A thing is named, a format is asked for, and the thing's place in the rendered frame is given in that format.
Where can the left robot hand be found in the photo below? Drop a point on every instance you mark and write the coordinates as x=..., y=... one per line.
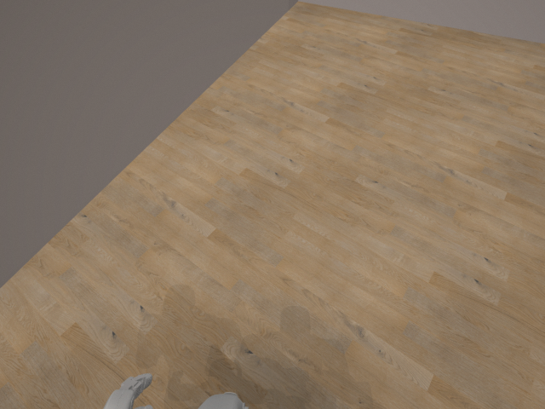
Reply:
x=131, y=388

